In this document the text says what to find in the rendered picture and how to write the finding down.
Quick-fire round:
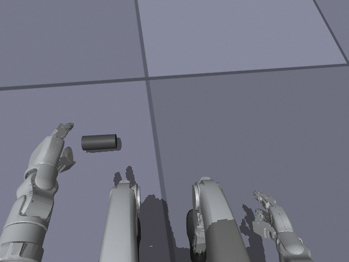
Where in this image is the left robot hand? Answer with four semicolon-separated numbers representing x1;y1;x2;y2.
28;123;76;173

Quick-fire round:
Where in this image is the right robot hand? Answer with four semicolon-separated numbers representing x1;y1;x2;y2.
252;191;294;243

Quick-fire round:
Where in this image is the can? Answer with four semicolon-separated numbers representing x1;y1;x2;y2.
81;134;117;150

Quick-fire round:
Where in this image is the left robot arm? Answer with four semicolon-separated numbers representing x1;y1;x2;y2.
0;164;58;262

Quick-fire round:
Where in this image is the right robot arm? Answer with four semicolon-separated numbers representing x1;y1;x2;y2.
276;231;314;262

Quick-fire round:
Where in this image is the right robot foot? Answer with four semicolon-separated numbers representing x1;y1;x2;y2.
186;209;206;262

